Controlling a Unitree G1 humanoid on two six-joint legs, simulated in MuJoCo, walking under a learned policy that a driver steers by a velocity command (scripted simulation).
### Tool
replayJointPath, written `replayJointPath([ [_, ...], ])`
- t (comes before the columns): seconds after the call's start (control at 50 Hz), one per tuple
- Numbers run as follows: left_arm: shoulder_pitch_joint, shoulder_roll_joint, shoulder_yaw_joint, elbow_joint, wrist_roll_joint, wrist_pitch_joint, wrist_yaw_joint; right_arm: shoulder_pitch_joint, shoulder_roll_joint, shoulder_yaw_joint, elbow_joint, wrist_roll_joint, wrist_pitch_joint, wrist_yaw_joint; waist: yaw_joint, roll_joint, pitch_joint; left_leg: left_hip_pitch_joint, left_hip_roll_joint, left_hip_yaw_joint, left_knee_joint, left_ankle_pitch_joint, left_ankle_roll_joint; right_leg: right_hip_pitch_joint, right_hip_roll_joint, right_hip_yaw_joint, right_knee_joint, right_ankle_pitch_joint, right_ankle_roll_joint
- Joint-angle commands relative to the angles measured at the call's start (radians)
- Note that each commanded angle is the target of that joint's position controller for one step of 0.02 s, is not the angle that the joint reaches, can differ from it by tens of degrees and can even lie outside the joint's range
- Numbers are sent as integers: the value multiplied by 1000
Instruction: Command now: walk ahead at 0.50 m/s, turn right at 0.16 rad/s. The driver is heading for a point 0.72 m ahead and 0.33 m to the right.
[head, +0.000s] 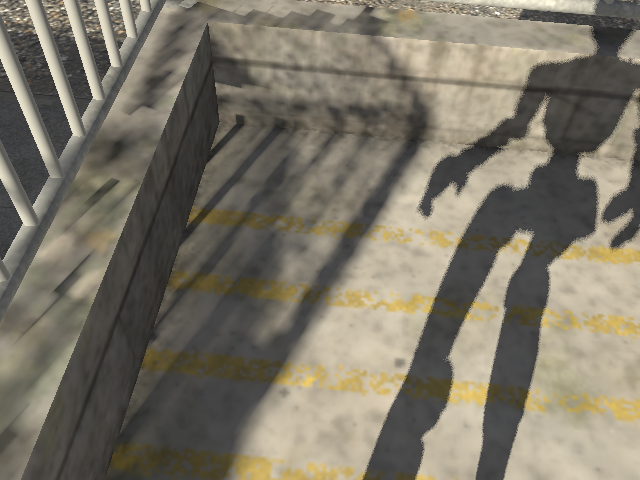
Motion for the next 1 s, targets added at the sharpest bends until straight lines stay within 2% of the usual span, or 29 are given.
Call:
replayJointPath([
  [0.02, -18, 41, 8, -58, -4, -6, -5, -64, -163, -38, -56, -1, -19, -13, 23, 116, 14, -26, 242, -95, -168, 177, 147, -1, -8, 3, -154, 192, 10],
  [0.06, -88, 28, 4, -81, -9, -12, -17, -37, -177, -40, -38, -1, -17, -19, -9, 115, 27, -6, 241, -43, -174, 164, 125, 28, 18, -18, -271, 276, -1],
  [0.1, -141, 18, 1, -105, -17, -12, -26, -3, -190, -44, -15, 9, -16, -22, -34, 115, 41, 58, 273, -22, -165, 150, 120, 19, 34, -17, -341, 297, -15],
  [0.18, -184, 38, 11, -147, -16, -12, -51, 5, -194, -52, 11, 19, 7, -24, -28, 114, 62, 205, 328, 13, -91, 258, 89, -20, 53, -25, -398, 183, -67],
  [0.22, -133, 60, 25, -151, -6, -8, -57, -21, -220, -61, 5, 19, 24, -33, 10, 134, 18, 248, 332, 47, 35, 560, 63, 62, 100, -81, -399, 72, -102],
  [0.24, -43, 88, 43, -135, -4, -4, -56, -34, -230, -65, -1, 18, 35, -39, 62, 138, -45, 242, 315, 75, 175, 730, 43, 188, 140, -116, -404, 45, -124],
  [0.26, 112, 137, 74, -94, -8, 0, -47, -25, -213, -57, -10, 13, 44, -48, 134, 113, -136, 168, 268, 113, 389, 775, 13, 406, 185, -125, -431, 72, -155],
  [0.28, 268, 237, 107, -69, -19, 12, -28, 4, -157, -32, -44, -15, 38, -54, 175, -30, -257, -83, 215, 125, 724, 443, -31, 718, 12, 150, -418, 121, -227],
  [0.3, 234, 294, 109, -82, -29, 9, -31, 114, -30, 7, -80, -22, 7, -32, 56, -238, -363, -509, -8, -9, 1025, -411, -86, 1025, -192, 708, -549, -125, -415],
  [0.32, 253, 193, 85, -96, -30, 3, -30, -4, -135, -11, -81, 14, -28, -15, 141, -113, -370, -618, 32, -165, 1097, -410, -64, 1037, -197, 755, -649, -209, -384],
  [0.34, 216, 160, 75, -94, -21, -3, -27, -94, -168, -21, -114, 44, -48, -7, 144, -71, -234, -672, 74, -154, 1071, -315, -42, 932, -170, 613, -662, -133, -346],
  [0.36, 161, 150, 72, -103, -19, -5, -25, -130, -154, -15, -121, 29, -59, -13, 112, 27, -162, -641, 115, -147, 999, -234, -35, 795, -130, 509, -665, -20, -323],
  [0.38, 107, 129, 66, -116, -13, -2, -22, -143, -156, -21, -122, 5, -61, -21, 78, 48, -109, -589, 140, -142, 918, -188, -43, 674, -97, 430, -680, 92, -313],
  [0.4, 76, 111, 58, -131, 0, -1, -18, -127, -158, -26, -124, -2, -53, -21, 45, 18, -100, -524, 157, -151, 885, -159, -51, 598, -73, 390, -701, 170, -313],
  [0.46, 71, 114, 62, -130, -10, -2, -1, -108, -121, -21, -128, -11, -26, -20, 17, 7, -67, -486, 156, -126, 772, -131, -99, 483, -42, 313, -744, 269, -330],
  [0.54, 119, 145, 73, -107, -20, 5, 24, -252, -82, -8, -168, -14, -21, -21, 64, 2, -21, -474, 115, -107, 491, 118, -139, 417, 26, 227, -748, 240, -281],
  [0.6, 166, 146, 75, -87, -25, 20, 33, -357, -64, -1, -188, 0, -31, -4, 111, -14, -10, -377, 62, -93, 310, 263, -137, 399, 41, 232, -737, 158, -244],
  [0.64, 191, 144, 76, -73, -31, 27, 34, -388, -84, -9, -198, 9, -37, 5, 117, -27, -6, -355, 50, -114, 250, 261, -122, 446, 22, 284, -703, 125, -230],
  [0.7, 184, 129, 76, -64, -28, 32, 39, -349, -130, -28, -179, 10, -51, 2, 84, -70, -23, -313, 53, -148, 209, 154, -90, 562, -13, 369, -614, 127, -209],
  [0.74, 159, 105, 70, -71, -24, 33, 29, -224, -154, -48, -150, 2, -61, -13, 13, -70, -75, -119, 52, -111, 156, 114, -48, 530, 32, 358, -483, 213, -176],
  [0.76, 157, 59, 51, -84, -10, 28, 18, -87, -187, -63, -136, -23, -62, -21, -46, -23, -194, 119, 171, -202, 201, 101, 11, 430, 88, 303, -259, 152, -143],
  [0.78, 268, 0, 33, -104, -26, 16, 16, 46, -276, -89, -116, -37, -51, -26, -41, 237, -352, 493, 392, -587, 175, -39, 166, 99, 232, 170, 85, -150, -67],
  [0.8, 298, 36, 29, -103, -33, 6, 12, 65, -238, -84, -99, -10, -37, -19, -27, 363, -361, 512, 486, -847, 68, -257, 213, -77, 194, 156, 255, -431, -44],
  [0.82, 222, 113, 48, -94, -37, 8, 13, 19, -162, -67, -115, 1, -29, -20, -48, 229, -212, 384, 452, -741, 44, -364, 173, -139, 132, 160, 337, -354, -35],
  [0.84, 150, 125, 52, -108, -27, 15, 18, -27, -130, -58, -120, 4, -19, -19, -44, 145, -116, 253, 416, -604, 29, -306, 139, -127, 90, 109, 352, -282, -30],
  [0.86, 105, 118, 54, -122, -17, 16, 18, -71, -104, -48, -113, 2, -13, -17, -23, 118, -45, 132, 372, -503, -5, -214, 128, -104, 62, 94, 306, -232, -27],
  [0.88, 94, 101, 58, -126, -18, 21, 16, -96, -82, -41, -106, -2, -14, -18, 0, 144, -11, 59, 335, -413, -38, -147, 114, -69, 32, 88, 263, -196, -28],
  [0.92, 92, 61, 52, -135, -29, 29, 10, -105, -91, -48, -87, -1, -24, -19, 17, 179, 9, -10, 294, -287, -94, -50, 112, -19, 9, 59, 223, -152, -31],
  [1.0, 16, 30, 43, -170, -27, 36, 5, -94, -133, -70, -60, 0, -39, -16, 15, 132, 18, 17, 294, -131, -129, 173, 132, -57, -13, 52, 57, -14, -25],
])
